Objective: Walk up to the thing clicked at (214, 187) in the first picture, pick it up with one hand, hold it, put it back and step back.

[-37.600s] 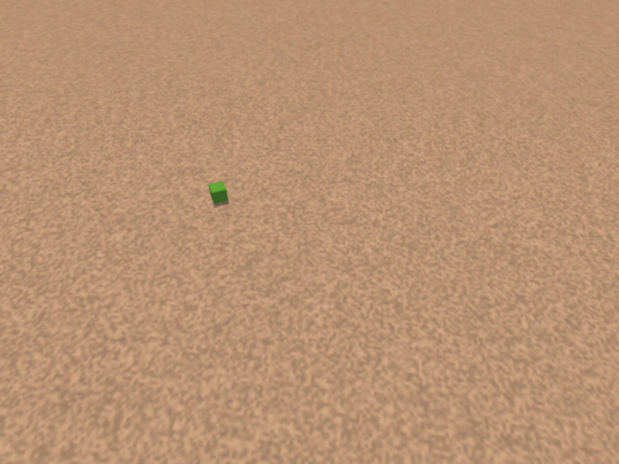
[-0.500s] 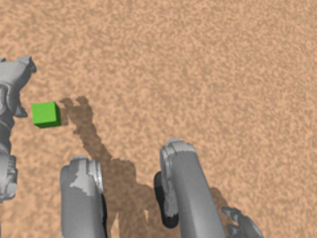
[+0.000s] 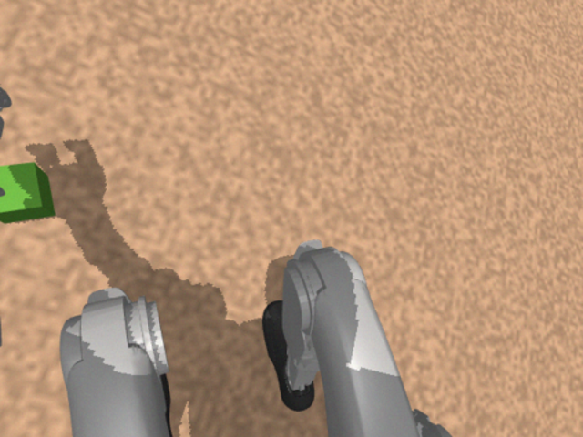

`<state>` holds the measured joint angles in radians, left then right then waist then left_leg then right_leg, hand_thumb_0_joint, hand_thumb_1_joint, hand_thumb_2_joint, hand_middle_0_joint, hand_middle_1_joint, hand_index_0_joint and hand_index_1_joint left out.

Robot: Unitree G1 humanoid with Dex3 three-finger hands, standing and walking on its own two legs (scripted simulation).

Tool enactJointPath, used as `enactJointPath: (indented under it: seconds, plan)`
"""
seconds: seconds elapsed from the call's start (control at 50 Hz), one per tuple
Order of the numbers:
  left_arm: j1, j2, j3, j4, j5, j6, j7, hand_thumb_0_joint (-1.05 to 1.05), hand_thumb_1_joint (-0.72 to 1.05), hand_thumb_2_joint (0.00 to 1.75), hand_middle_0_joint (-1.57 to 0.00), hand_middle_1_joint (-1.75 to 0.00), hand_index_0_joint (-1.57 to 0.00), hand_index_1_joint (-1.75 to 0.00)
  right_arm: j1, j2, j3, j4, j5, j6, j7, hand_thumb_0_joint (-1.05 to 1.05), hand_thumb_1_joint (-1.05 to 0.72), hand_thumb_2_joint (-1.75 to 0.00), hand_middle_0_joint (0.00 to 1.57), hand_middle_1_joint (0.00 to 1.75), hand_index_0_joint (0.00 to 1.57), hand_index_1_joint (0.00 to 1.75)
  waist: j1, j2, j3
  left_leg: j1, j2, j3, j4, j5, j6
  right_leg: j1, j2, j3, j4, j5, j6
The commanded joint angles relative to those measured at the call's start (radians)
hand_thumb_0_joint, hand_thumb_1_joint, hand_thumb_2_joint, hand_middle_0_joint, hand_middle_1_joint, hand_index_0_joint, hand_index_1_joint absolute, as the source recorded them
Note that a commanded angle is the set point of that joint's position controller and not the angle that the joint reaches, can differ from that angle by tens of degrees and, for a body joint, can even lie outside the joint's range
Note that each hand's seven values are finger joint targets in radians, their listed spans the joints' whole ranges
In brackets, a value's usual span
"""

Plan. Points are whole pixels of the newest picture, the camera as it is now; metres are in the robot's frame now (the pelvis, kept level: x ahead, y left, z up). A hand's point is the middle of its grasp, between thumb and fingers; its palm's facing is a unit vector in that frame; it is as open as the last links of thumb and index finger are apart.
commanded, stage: home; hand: left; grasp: from above
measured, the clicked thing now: (19, 193) +0.49 +0.29 -0.29
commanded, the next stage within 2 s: none
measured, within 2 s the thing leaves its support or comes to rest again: neither
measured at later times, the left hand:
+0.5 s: hand out of the picture +0.36 +0.26 +0.04, palm faces -0.26 -0.66 -0.70, open 7.7 cm
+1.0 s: hand out of the picture +0.26 +0.21 +0.24, palm faces +0.14 -0.96 -0.25, open 7.4 cm
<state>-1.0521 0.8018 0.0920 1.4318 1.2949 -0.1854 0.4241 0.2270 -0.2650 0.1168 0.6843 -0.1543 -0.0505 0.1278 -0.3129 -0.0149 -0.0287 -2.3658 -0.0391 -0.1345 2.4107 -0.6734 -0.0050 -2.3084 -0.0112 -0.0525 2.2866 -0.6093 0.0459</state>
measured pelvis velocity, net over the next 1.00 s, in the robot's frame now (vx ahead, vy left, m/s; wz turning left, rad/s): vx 0.05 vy -0.01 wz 0.12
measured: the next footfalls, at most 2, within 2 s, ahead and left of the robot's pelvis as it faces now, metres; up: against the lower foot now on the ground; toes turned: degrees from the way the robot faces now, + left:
none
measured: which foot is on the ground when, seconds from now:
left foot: down 0.00-1.00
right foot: down 0.00-1.00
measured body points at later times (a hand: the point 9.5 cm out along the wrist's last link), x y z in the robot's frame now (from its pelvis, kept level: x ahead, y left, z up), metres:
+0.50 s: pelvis +0.01 +0.00 +0.15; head +0.19 +0.04 +0.56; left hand +0.37 +0.29 +0.08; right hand +0.18 -0.26 +0.04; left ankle +0.07 +0.12 -0.29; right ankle +0.12 -0.13 -0.29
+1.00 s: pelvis +0.05 -0.01 +0.33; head +0.13 +0.03 +0.77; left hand +0.25 +0.26 +0.26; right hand +0.24 -0.22 +0.24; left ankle +0.07 +0.12 -0.29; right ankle +0.11 -0.14 -0.29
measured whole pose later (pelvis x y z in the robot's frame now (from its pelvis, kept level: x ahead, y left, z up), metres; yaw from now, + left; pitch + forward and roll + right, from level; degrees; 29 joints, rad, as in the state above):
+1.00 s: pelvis +0.05 -0.01 +0.33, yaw +7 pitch +19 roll -3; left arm 0.21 0.25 0.05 0.11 -0.03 0.39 0.09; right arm 0.21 -0.20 0.06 0.55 0.04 -0.12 -0.13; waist -0.07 0.03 -0.18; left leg -1.08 0.02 -0.08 1.31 -0.56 -0.02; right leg -1.06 -0.01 -0.05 1.23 -0.51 0.02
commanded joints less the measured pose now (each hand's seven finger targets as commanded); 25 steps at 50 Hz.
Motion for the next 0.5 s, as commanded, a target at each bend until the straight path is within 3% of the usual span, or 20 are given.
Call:
enactJointPath:
  seconds: [0.0, 0.1, 0.18, 0.2, 0.26, 0.3, 0.34, 0.36, 0.48]
  plan:
    - [-0.327, 0.234, 0.045, -0.255, -0.099, 0.087, 0.022, 0.0, 0.11, 0.92, -0.23, -0.56, -0.22, -0.58, 0.226, -0.289, -0.132, -0.012, 0.029, -0.005, 0.002, 0.0, -0.89, -0.9, 0.2, 0.3, 0.2, 0.3, 0.055, 0.527, -0.943, 0.755, 0.014, 0.099, -0.346, 0.286, 0.01, 0.441, 0.02, -0.094, -0.205, 0.256, -0.095]
    - [-0.149, 0.152, 0.047, -0.371, -0.264, 0.156, -0.112, 0.0, 0.38, 0.87, -0.21, -0.44, -0.2, -0.45, 0.246, -0.271, -0.176, -0.015, 0.076, 0.025, 0.012, 0.0, -0.89, -0.9, 0.2, 0.3, 0.2, 0.3, 0.112, 0.416, -0.942, 0.746, 0.011, 0.098, -0.418, 0.284, 0.022, 0.537, 0.021, -0.074, -0.284, 0.238, -0.09]
    - [0.052, 0.044, 0.029, -0.591, -0.43, 0.19, -0.254, 0.0, 0.62, 0.86, -0.2, -0.35, -0.2, -0.36, 0.198, -0.26, -0.196, -0.064, 0.12, 0.056, 0.001, 0.0, -0.9, -0.9, 0.2, 0.3, 0.2, 0.3, 0.135, 0.319, -0.882, 0.765, 0.013, 0.062, -0.514, 0.252, 0.023, 0.587, 0.018, -0.069, -0.365, 0.217, -0.086]
    - [0.109, 0.026, 0.028, -0.625, -0.472, 0.2, -0.285, 0.0, 0.69, 0.83, -0.19, -0.31, -0.19, -0.31, 0.179, -0.262, -0.198, -0.073, 0.126, 0.063, -0.006, 0.0, -0.9, -0.9, 0.2, 0.3, 0.2, 0.3, 0.138, 0.275, -0.825, 0.751, 0.012, 0.062, -0.524, 0.241, 0.026, 0.595, 0.019, -0.063, -0.397, 0.211, -0.088]
    - [0.246, -0.048, 0.006, -0.792, -0.594, 0.217, -0.354, 0.0, 0.9, 0.9, -0.2, -0.3, -0.2, -0.3, 0.128, -0.229, -0.198, -0.115, 0.14, 0.073, -0.025, 0.0, -0.9, -0.9, 0.2, 0.3, 0.2, 0.3, 0.153, 0.187, -0.781, 0.736, 0.017, 0.071, -0.581, 0.19, 0.035, 0.686, 0.022, -0.044, -0.476, 0.18, -0.082]
    - [0.29, -0.054, 0.022, -0.929, -0.664, 0.221, -0.374, 0.0, 0.9, 0.9, -0.2, -0.3, -0.2, -0.3, 0.097, -0.218, -0.205, -0.138, 0.149, 0.07, -0.039, 0.0, -0.9, -0.9, 0.2, 0.3, 0.2, 0.3, 0.18, 0.193, -0.809, 0.801, 0.023, 0.072, -0.619, 0.188, 0.034, 0.73, 0.019, -0.033, -0.515, 0.177, -0.081]
    - [0.362, -0.108, 0.002, -0.985, -0.715, 0.23, -0.381, 0.0, 0.9, 0.9, -0.2, -0.3, -0.2, -0.3, 0.072, -0.203, -0.207, -0.152, 0.154, 0.064, -0.051, 0.0, -0.9, -0.9, 0.2, 0.3, 0.2, 0.3, 0.178, 0.186, -0.774, 0.84, 0.028, 0.065, -0.661, 0.195, 0.03, 0.755, 0.015, -0.029, -0.549, 0.183, -0.08]
    - [0.383, -0.108, 0.016, -1.016, -0.74, 0.232, -0.376, 0.0, 0.9, 0.9, -0.2, -0.3, -0.2, -0.3, 0.062, -0.196, -0.209, -0.158, 0.157, 0.06, -0.057, 0.0, -0.9, -0.9, 0.2, 0.3, 0.2, 0.3, 0.189, 0.168, -0.767, 0.856, 0.031, 0.069, -0.677, 0.186, 0.031, 0.777, 0.016, -0.025, -0.573, 0.175, -0.078]
    - [0.557, -0.205, -0.002, -1.132, -0.877, 0.279, -0.347, 0.0, 0.9, 0.9, -0.2, -0.3, -0.2, -0.3, -0.008, -0.171, -0.203, -0.189, 0.173, 0.019, -0.103, 0.0, -0.9, -0.9, 0.2, 0.3, 0.2, 0.3, 0.207, 0.151, -0.676, 0.975, 0.033, 0.063, -0.841, 0.074, 0.028, 0.882, 0.013, -0.006, -0.727, 0.08, -0.075]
